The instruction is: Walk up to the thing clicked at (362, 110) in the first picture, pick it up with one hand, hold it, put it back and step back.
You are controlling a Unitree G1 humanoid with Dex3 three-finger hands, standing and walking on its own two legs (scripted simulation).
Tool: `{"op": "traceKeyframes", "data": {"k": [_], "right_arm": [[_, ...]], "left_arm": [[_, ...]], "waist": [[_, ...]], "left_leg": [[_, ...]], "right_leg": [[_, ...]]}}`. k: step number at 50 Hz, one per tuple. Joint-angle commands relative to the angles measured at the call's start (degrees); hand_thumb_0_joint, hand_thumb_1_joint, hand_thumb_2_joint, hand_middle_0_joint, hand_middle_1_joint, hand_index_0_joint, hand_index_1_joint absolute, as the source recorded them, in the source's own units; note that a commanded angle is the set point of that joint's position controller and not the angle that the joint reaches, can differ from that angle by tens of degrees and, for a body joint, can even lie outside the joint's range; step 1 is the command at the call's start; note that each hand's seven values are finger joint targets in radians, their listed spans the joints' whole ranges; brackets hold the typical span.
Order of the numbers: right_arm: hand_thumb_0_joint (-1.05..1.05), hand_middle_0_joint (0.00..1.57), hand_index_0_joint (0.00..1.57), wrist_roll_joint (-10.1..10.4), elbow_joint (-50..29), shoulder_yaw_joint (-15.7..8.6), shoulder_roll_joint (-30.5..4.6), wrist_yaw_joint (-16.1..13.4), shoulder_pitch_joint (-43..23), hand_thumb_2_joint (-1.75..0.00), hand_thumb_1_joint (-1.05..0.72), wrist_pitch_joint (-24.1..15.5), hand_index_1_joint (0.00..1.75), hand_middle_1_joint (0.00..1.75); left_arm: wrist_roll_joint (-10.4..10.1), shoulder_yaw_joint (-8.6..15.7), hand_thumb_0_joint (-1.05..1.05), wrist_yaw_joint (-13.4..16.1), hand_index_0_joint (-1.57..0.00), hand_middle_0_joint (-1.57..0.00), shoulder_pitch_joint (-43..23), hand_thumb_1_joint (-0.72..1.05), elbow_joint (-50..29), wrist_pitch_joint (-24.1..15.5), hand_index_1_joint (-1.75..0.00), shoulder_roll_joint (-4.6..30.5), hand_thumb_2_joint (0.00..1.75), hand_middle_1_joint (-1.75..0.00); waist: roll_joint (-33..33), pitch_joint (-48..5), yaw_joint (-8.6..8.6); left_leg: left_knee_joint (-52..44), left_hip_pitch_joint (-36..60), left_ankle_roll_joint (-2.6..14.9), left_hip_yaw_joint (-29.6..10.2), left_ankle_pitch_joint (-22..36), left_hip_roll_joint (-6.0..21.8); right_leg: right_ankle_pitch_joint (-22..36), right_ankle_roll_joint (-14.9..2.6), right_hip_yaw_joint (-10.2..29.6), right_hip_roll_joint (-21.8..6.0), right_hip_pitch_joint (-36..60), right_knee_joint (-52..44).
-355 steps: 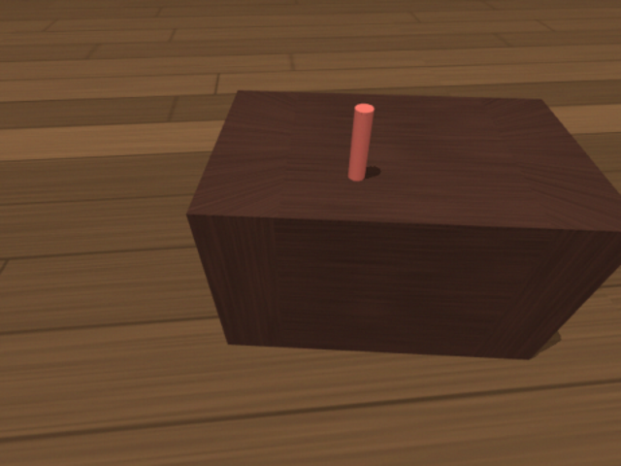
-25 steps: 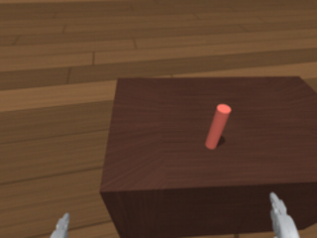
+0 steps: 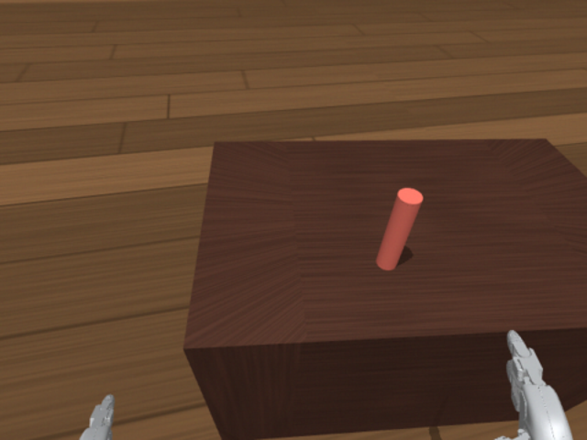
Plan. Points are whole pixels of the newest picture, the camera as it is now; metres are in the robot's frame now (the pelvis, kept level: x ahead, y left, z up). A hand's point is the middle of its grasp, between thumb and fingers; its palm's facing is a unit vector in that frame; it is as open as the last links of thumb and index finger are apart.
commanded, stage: rise first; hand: right
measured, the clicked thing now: (397, 232) +0.52 -0.22 -0.03
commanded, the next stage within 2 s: go down in 0.40 s
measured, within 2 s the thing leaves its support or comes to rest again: neither
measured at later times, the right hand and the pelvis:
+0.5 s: hand (488, 410) +0.17 -0.23 +0.03, palm faces +0.21 +0.92 -0.34, open 17.3 cm; pelvis +0.00 +0.00 +0.00, yaw +0 degrees
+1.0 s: hand (515, 334) +0.26 -0.29 +0.06, palm faces +0.24 +0.97 -0.10, open 17.5 cm; pelvis -0.01 +0.00 -0.01, yaw -1 degrees
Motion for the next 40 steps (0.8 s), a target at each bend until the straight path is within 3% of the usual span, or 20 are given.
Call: {"op": "traceKeyframes", "data": {"k": [1, 3, 5, 8, 12, 14, 16, 18, 23, 24, 25, 26, 27, 28, 29, 30, 32, 34, 38, 40], "right_arm": [[0.0, 0.05, 0.05, 0.3, -13.3, -5.5, -9.3, -0.9, -2.9, -0.05, 0.53, -4.4, 0.06, 0.06], [0.0, 0.05, 0.05, 0.3, -13.9, -4.5, -8.2, -0.6, -3.4, -0.05, 0.54, -5.0, 0.06, 0.06], [0.0, 0.05, 0.05, 0.3, -12.8, -6.4, -10.1, -0.9, -2.9, -0.05, 0.52, -5.0, 0.06, 0.06], [0.0, 0.05, 0.05, 0.2, -15.3, -5.4, -9.0, -0.6, -2.4, -0.06, 0.53, -5.6, 0.06, 0.06], [0.0, 0.05, 0.05, 0.2, -15.6, -5.2, -8.7, -0.5, -2.1, -0.06, 0.52, -6.0, 0.06, 0.06], [0.0, 0.05, 0.05, 0.3, -14.8, -6.1, -9.6, -0.5, -1.6, -0.06, 0.51, -6.3, 0.06, 0.06], [0.0, 0.05, 0.05, 0.2, -16.3, -4.5, -7.9, -0.1, -0.8, -0.06, 0.52, -6.6, 0.06, 0.06], [0.0, 0.05, 0.05, 0.3, -16.8, -6.7, -9.5, -0.3, -0.3, -0.06, 0.51, -6.9, 0.06, 0.06], [0.0, 0.05, 0.05, 0.2, -15.5, -3.8, -7.1, 0.2, 0.7, -0.06, 0.42, -7.1, 0.06, 0.05], [0.0, 0.05, 0.05, 0.8, -21.5, -4.4, -4.8, 0.8, -1.5, -0.07, 0.46, -8.7, 0.06, 0.06], [0.0, 0.05, 0.05, 0.1, -13.5, -7.6, -10.3, -0.1, 1.0, -0.07, 0.38, -7.4, 0.05, 0.05], [0.0, 0.05, 0.05, 0.8, -19.2, -6.8, -6.8, 0.6, -0.3, -0.07, 0.46, -8.7, 0.06, 0.06], [0.0, 0.05, 0.05, 0.1, -14.5, -8.8, -11.5, -0.1, -0.5, -0.07, 0.38, -7.8, 0.05, 0.05], [0.0, 0.05, 0.05, 0.9, -20.6, -6.6, -6.4, 0.8, -1.6, -0.07, 0.45, -9.4, 0.06, 0.06], [0.0, 0.05, 0.05, 0.1, -13.8, -8.6, -11.1, 0.0, -0.6, -0.07, 0.37, -8.2, 0.05, 0.05], [0.0, 0.04, 0.05, 1.4, -19.4, -6.4, -6.0, 0.9, -1.8, -0.05, 0.45, -9.4, 0.05, 0.05], [0.0, 0.04, 0.05, 1.5, -16.9, -9.7, -9.3, 1.1, -2.9, -0.05, 0.49, -9.6, 0.05, 0.05], [0.0, 0.04, 0.05, 2.4, -13.3, -9.4, -8.0, 2.3, -5.5, -0.04, 0.49, -9.7, 0.05, 0.05], [0.0, 0.03, 0.05, 4.8, -8.3, -13.8, -10.9, 5.0, -14.3, -0.04, 0.55, -10.9, 0.06, 0.06], [0.0, 0.04, 0.05, 6.7, -8.9, -14.5, -11.5, 7.4, -20.7, -0.04, 0.52, -12.2, 0.05, 0.05]], "left_arm": [[-0.2, 4.1, 0.0, 0.7, -0.05, -0.06, -5.3, -0.55, -9.0, -3.7, -0.06, 9.5, 0.05, -0.05], [-0.3, 0.7, 0.0, 0.1, -0.05, -0.06, -4.6, -0.56, -7.6, -3.7, -0.06, 5.4, 0.06, -0.05], [-0.2, 5.2, 0.0, 0.7, -0.05, -0.06, -5.3, -0.56, -7.3, -3.9, -0.06, 10.3, 0.06, -0.05], [-0.2, 2.9, 0.0, 0.2, -0.05, -0.06, -5.2, -0.56, -6.3, -4.1, -0.06, 7.3, 0.07, -0.06], [0.0, 2.4, 0.0, 0.1, -0.05, -0.06, -5.8, -0.57, -7.7, -4.4, -0.07, 7.2, 0.08, -0.06], [0.0, 5.3, 0.0, 0.4, -0.05, -0.06, -5.0, -0.57, -6.7, -4.4, -0.07, 9.8, 0.08, -0.06], [-0.1, 2.5, 0.0, -0.1, -0.05, -0.06, -5.7, -0.56, -7.6, -4.6, -0.06, 7.0, 0.08, -0.06], [-0.1, 4.7, 0.0, 0.0, -0.05, -0.06, -5.0, -0.57, -7.3, -4.6, -0.07, 8.7, 0.08, -0.06], [-0.2, 3.0, 0.0, -0.3, -0.07, -0.06, -4.1, -0.5, -6.5, -4.4, -0.05, 6.6, 0.01, -0.06], [1.0, 0.4, 0.0, -1.1, -0.05, -0.06, -7.8, -0.58, -8.5, -5.0, -0.08, 5.2, 0.09, -0.07], [-0.3, 6.4, 0.0, 0.1, -0.07, -0.06, -4.5, -0.51, -7.0, -4.7, -0.05, 9.9, 0.01, -0.06], [1.1, 3.2, 0.0, -0.7, -0.05, -0.06, -6.4, -0.58, -8.0, -4.8, -0.08, 8.4, 0.09, -0.07], [-0.1, 5.3, 0.0, 0.0, -0.07, -0.06, -4.9, -0.5, -7.8, -4.6, -0.05, 9.1, 0.01, -0.06], [1.2, 1.1, 0.0, -1.1, -0.05, -0.06, -6.7, -0.58, -8.4, -4.7, -0.08, 6.0, 0.09, -0.07], [-0.2, 5.0, 0.0, -0.1, -0.07, -0.06, -4.8, -0.51, -7.0, -4.5, -0.05, 8.3, 0.01, -0.06], [1.1, 1.6, 0.0, -0.9, -0.05, -0.06, -6.5, -0.54, -8.3, -4.7, -0.06, 6.5, 0.04, -0.05], [0.9, 5.6, 0.0, -0.5, -0.05, -0.06, -5.0, -0.54, -6.3, -4.7, -0.06, 10.0, 0.04, -0.05], [0.9, 3.8, 0.0, -0.7, -0.05, -0.06, -7.1, -0.54, -7.0, -4.9, -0.06, 8.9, 0.04, -0.05], [0.6, 5.2, 0.0, 0.3, -0.05, -0.06, -8.6, -0.54, -6.2, -5.5, -0.05, 10.2, 0.03, -0.05], [0.3, 1.2, 0.0, 0.3, -0.05, -0.06, -8.1, -0.54, -4.6, -5.8, -0.05, 6.0, 0.03, -0.05]], "waist": [[1.6, -5.0, -0.16], [1.2, -3.9, -0.58], [0.9, -3.6, 0.23], [0.1, -4.1, -0.63], [1.3, -4.5, -0.46], [1.7, -3.6, 0.13], [1.0, -3.5, -0.43], [1.7, -4.2, -0.61], [2.3, -3.1, -0.03], [1.4, -7.6, 0.22], [2.3, -3.6, -0.1], [3.0, -7.5, 0.5], [1.8, -4.0, -0.5], [2.0, -7.8, 0.11], [1.1, -3.1, -0.58], [1.4, -6.5, 0.49], [0.5, -6.2, 1.0], [2.5, -3.4, 1.51], [2.9, -4.8, 2.67], [1.4, -5.4, 2.36]], "left_leg": [[-2.4, 5.2, 1.16, 1.1, 4.7, -1.7], [-2.5, 5.4, 1.25, 1.1, 4.4, -1.6], [-2.4, 4.6, 1.14, 0.9, 4.2, -1.6], [-2.2, 5.0, 1.26, 1.1, 4.6, -1.7], [-2.3, 5.4, 1.31, 1.3, 4.5, -1.8], [-2.5, 4.8, 1.15, 1.3, 4.0, -1.7], [-2.4, 4.8, 1.29, 1.2, 3.5, -1.7], [-2.3, 5.4, 1.27, 1.4, 4.2, -1.7], [-2.3, 4.4, 1.19, 1.4, 4.2, -1.7], [-1.1, 4.2, 0.77, 0.9, 5.4, -2.2], [-2.1, 4.7, 1.09, 1.2, 4.5, -1.5], [-0.8, 4.2, 0.72, 1.1, 5.9, -2.3], [-2.0, 5.2, 1.0, 1.1, 5.3, -1.4], [-0.7, 4.6, 0.65, 0.8, 6.3, -2.1], [-1.9, 4.8, 0.97, 0.9, 5.0, -1.2], [-0.8, 4.0, 0.68, 0.7, 5.5, -2.2], [-0.3, 3.2, 0.86, 0.8, 5.5, -2.2], [-0.9, 1.5, 0.54, 0.8, 3.3, -2.1], [-0.6, 0.7, 0.37, 0.5, 2.3, -2.0], [-0.2, 0.5, 0.36, 0.2, 2.0, -1.7]], "right_leg": [[9.6, -1.39, -1.4, 1.7, -3.9, -4.7], [9.4, -1.36, -1.4, 1.8, -4.7, -4.6], [8.9, -1.41, -1.6, 1.9, -4.6, -4.6], [9.6, -1.28, -1.3, 1.9, -4.6, -4.5], [9.8, -1.31, -1.3, 1.7, -4.7, -4.5], [9.0, -1.47, -1.4, 1.9, -4.8, -4.5], [8.7, -1.4, -1.5, 1.9, -4.8, -4.6], [9.6, -1.36, -1.2, 1.9, -4.9, -4.3], [9.2, -1.62, -1.4, 1.9, -4.8, -4.2], [9.4, -1.53, -0.4, 2.0, -4.5, -2.9], [9.4, -1.57, -1.4, 2.1, -5.0, -3.9], [9.9, -1.52, 0.0, 1.8, -4.8, -2.7], [10.1, -1.46, -1.3, 2.2, -5.2, -3.8], [10.1, -1.45, -0.3, 2.1, -4.9, -2.3], [9.7, -1.42, -1.5, 2.4, -5.9, -3.7], [9.1, -1.41, -0.4, 2.1, -5.6, -2.5], [9.2, -1.21, -0.1, 1.9, -5.3, -2.6], [6.5, -1.56, 0.0, 2.0, -6.8, -2.6], [4.7, -1.7, 0.3, 2.0, -7.1, -1.8], [4.0, -1.67, 0.4, 2.2, -8.0, -1.3]]}}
